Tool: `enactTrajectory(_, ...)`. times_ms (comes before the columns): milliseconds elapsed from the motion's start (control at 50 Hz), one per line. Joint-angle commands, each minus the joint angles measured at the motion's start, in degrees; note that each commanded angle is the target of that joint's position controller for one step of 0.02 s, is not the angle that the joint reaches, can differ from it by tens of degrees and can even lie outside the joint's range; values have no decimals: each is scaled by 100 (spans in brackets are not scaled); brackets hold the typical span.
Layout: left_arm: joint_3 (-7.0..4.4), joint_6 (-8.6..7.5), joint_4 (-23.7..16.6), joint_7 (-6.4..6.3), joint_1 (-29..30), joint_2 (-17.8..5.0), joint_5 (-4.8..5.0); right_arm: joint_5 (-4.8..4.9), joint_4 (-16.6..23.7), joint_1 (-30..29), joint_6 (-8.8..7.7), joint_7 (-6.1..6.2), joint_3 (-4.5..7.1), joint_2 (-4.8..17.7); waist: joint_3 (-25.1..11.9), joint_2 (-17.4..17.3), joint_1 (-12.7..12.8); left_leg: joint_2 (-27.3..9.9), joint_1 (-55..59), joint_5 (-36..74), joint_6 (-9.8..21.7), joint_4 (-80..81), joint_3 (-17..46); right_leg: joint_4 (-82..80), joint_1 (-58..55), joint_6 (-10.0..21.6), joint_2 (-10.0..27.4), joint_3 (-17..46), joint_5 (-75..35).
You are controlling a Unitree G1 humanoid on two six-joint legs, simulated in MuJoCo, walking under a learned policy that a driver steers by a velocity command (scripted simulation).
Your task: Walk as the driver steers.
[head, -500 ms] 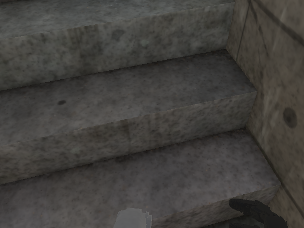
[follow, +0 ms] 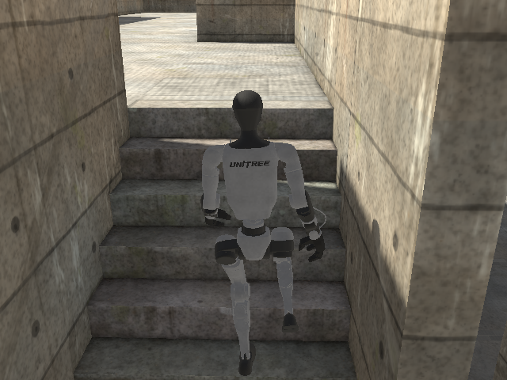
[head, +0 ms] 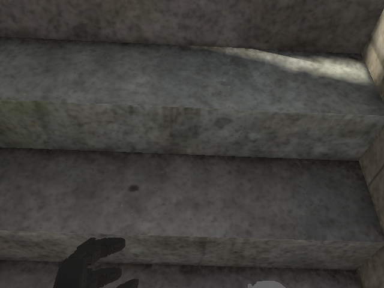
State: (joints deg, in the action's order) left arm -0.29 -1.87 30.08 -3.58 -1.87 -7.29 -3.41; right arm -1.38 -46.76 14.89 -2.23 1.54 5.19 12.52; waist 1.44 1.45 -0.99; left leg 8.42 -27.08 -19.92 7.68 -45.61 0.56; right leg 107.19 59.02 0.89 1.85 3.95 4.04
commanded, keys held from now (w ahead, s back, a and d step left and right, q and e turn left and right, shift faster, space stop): q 0.42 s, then no key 0.58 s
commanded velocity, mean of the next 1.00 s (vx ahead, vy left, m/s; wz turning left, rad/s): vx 0.01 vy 0.00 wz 0.37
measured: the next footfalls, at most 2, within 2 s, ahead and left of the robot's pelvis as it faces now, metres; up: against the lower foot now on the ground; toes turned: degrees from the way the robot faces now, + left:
right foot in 0.42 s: +0.28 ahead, -0.20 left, +0.19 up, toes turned +9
left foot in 0.98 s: +0.10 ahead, +0.04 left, +0.00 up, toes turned +18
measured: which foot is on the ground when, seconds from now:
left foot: down 0.00-0.44, up 0.46-0.96, down 0.98-1.00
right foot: up 0.00-0.40, down 0.42-0.98, up 1.00-1.00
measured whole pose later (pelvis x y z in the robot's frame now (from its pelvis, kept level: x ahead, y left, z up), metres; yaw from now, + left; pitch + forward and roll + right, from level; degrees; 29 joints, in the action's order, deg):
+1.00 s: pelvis +0.13 -0.07 +0.07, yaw +18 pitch -1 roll -5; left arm -1.6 2.6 33.0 -7.7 -0.6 -6.9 -1.2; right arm -1.6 -40.0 19.8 4.2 0.8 3.6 15.2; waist 3.6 -3.5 -3.3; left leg -4.4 -9.5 -1.1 4.4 -25.2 1.3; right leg 85.9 46.0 -1.0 6.0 -4.3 37.1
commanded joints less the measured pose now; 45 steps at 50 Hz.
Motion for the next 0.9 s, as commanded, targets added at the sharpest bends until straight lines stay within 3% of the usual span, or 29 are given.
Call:
enactTrajectory(20, -130, 156, 142, -49, -595, -401, 21, 0, 533, 4, -134, 137, 91, 488, -781, -375, 95, -1200, 1433, 4515, -292, 1131, 1779, 156, 385, -135, -57, -355, -165)
enactTrajectory(40, -124, 174, 0, -80, -222, -327, 48, -56, 559, 146, -153, 143, 134, 593, -887, -685, -103, -1310, 1809, 4528, -159, 1268, 2061, 1038, 812, -97, -170, -399, 77)
enactTrajectory(120, 94, 201, -318, -83, 650, -29, -34, -7, 464, 783, -271, 162, 152, 779, -568, -599, -498, -1630, 3025, 3483, 402, 1736, 2802, 2468, 2494, -87, -87, -290, 1262)
enactTrajectory(160, 97, 149, -479, -75, 932, -206, 22, 10, 513, 864, -341, 168, 142, 853, -404, -563, -592, -1755, 3334, 3624, 659, 1788, 2906, 2546, 2888, -187, -26, -239, 1898)
enactTrajectory(220, 153, 242, -862, -65, 1532, -123, -58, -48, 419, 959, -450, 153, 162, 992, -410, -513, -608, -1832, 3432, 3568, 844, 1994, 2994, 2259, 3059, -243, -1, -285, 2091)
enactTrajectory(240, 187, 306, -1018, -76, 1610, -74, -113, 3, 401, 948, -426, 157, 167, 1010, -405, -532, -508, -1764, 3286, 3498, 766, 2024, 3044, 2015, 2911, -189, 54, -69, 2108)
enactTrajectory(280, 264, 379, -1157, -41, 1865, -44, 32, 81, 328, 694, -245, 169, 204, 1116, -244, -660, -463, -1483, 2577, 3038, 631, 2588, 2677, 1211, 2363, -193, -20, -506, 2277)
enactTrajectory(300, 262, 387, -1344, 17, 1825, -59, 29, 21, 412, 543, -167, 241, 242, 1185, -481, -1141, -359, -1521, 2716, 3624, 684, 2640, 2619, 808, 2023, -181, 84, -428, 2297)
enactTrajectory(320, 325, 414, -1484, 10, 1992, 122, -39, -5, 411, 760, -97, 363, 267, 1120, -792, -1192, -373, -1741, 3010, 4673, 620, 2612, 2696, 396, 1592, 34, 237, 58, 2353)
enactTrajectory(360, 357, 400, -1328, 115, 1594, 139, 251, -11, 518, 659, 283, 316, 344, 1155, -907, -1205, -166, -1560, 1863, 5476, 461, 3476, 1904, -2243, -997, 301, 26, -791, 3097)
enactTrajectory(380, 272, 371, -945, 3, 716, 170, 300, -96, 831, 250, 347, 244, 383, 1336, -1383, -1373, 172, -1608, 1691, 6956, 297, 3127, 1566, -2871, -2495, 429, -107, -535, 3313)
enactTrajectory(400, 131, 300, -428, -48, 33, -121, 515, 31, 854, 213, 273, 95, 367, 1263, -1822, -1264, 183, -1492, 2038, 8349, 340, 2794, 1195, -3435, -3077, 357, -544, -1263, 3166)
enactTrajectory(420, -2, 188, -226, -91, -489, -303, 509, 122, 865, 132, 148, -29, 352, 1241, -2044, -1242, 425, -1378, 2119, 8683, 190, 1859, 1013, -4387, -3773, 398, -563, -995, 2594)
enactTrajectory(440, -311, 69, -139, -113, -1070, -1204, 272, 295, 1309, -121, 59, -161, 317, 1010, -2576, 470, 635, -781, 717, 6025, -331, 24, 848, -5005, -5009, 903, 678, 1690, 991)
enactTrajectory(460, -404, 136, -209, -133, -858, -1625, 215, 99, 1488, 125, 88, -243, 186, 453, -2774, 2573, 401, 22, -236, -304, -683, -2401, 675, -7006, -4883, 1682, 1864, 4208, -220)
enactTrajectory(480, -273, 132, -301, -68, -12, -1146, 371, -126, 1230, 543, 185, -292, 189, 225, -2330, 1943, -97, -42, -634, -579, -810, -4650, 1286, -7231, -4035, 1696, 1762, 4296, 227)
enactTrajectory(500, -195, 155, -182, -81, 485, -654, 446, -189, 1283, 374, 364, -293, 142, 295, -1626, 1021, -397, -241, -1055, -22, -788, -5090, 1206, -6983, -3276, 1508, 1537, 3449, 2211)
enactTrajectory(520, -121, 212, 7, -123, 936, -329, 449, -190, 1329, 276, 493, -226, 92, 299, -647, 537, -683, -424, -1264, 608, -766, -4891, 864, -6422, -2469, 1281, 1308, 2381, 2977)
enactTrajectory(560, -16, 238, 92, -179, 845, -135, 251, -274, 1219, 524, 730, -88, 19, 335, -127, 362, -635, -291, -1087, 1104, -909, -5176, 369, -6064, -1888, 1002, 1126, 1069, 2619)
enactTrajectory(620, -49, 137, 125, -209, 576, -394, 300, -194, 1371, 107, 877, -40, -26, 252, -17, 254, -477, -154, -1042, 1746, -885, -5390, 293, -5945, -1607, 919, 1197, 808, 2199)
enactTrajectory(640, -84, 65, 62, -201, 580, -497, 319, -185, 1454, 92, 935, -3, -15, 255, -104, 532, -493, -124, -1141, 1794, -879, -5474, 315, -5921, -1791, 945, 1243, 833, 2038)
enactTrajectory(680, -119, 19, 14, -221, 541, -563, 356, -209, 1444, 3, 991, 38, -10, 271, -283, 575, -416, -114, -1162, 2013, -889, -5383, 305, -5929, -2036, 904, 1285, 821, 2249)
enactTrajectory(720, -143, 60, -63, -272, 690, -592, 376, -384, 1552, -89, 1066, 105, 12, 383, -373, 760, -296, -162, -1379, 2047, -924, -5709, 499, -6026, -2249, 1034, 1481, 1219, 2448)
enactTrajectory(740, -158, 62, -80, -297, 692, -606, 378, -403, 1624, -110, 1097, 116, 28, 457, -418, 785, -258, -202, -1388, 2060, -961, -5787, 549, -5941, -2300, 1075, 1579, 1350, 2319)
enactTrajectory(760, -124, 86, -52, -307, 612, -556, 436, -315, 1623, -95, 1150, 59, 11, 477, -481, 734, -249, -291, -1250, 2009, -985, -5397, 583, -5900, -2385, 967, 1493, 1337, 2013)
enactTrajectory(800, -164, 92, -33, -324, 663, -689, 369, -198, 1563, 49, 1159, -27, -34, 458, -531, 657, -333, -417, -898, 1875, -954, -4464, 481, -5765, -2462, 908, 1489, 1227, 1570)
enactTrajectory(840, -244, 38, -9, -351, 614, -887, 180, -43, 1434, 313, 1076, -66, -93, 339, -585, 765, -513, -720, -207, 1369, -741, -2260, 92, -5561, -2559, 817, 1376, 794, 1185)
enactTrajectory(880, -235, 98, -7, -439, 214, -764, 66, -22, 1340, 389, 999, -70, -115, 406, -541, 1259, -172, -1072, 200, 871, -405, 7, -137, -5458, -2963, 862, 1340, 846, 1436)
enactTrajectory(900, -236, 167, -15, -477, 178, -663, 106, -38, 1184, 456, 931, -60, -112, 417, -621, 1367, -53, -1202, 634, 1631, -271, 850, -188, -5305, -2915, 833, 1308, 989, 1121)
Keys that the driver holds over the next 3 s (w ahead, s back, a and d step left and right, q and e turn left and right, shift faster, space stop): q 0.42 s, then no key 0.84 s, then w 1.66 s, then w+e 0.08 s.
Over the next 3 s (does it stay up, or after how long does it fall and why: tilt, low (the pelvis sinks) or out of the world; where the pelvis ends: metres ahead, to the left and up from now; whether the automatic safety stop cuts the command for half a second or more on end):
stays up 0.70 0.24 0.44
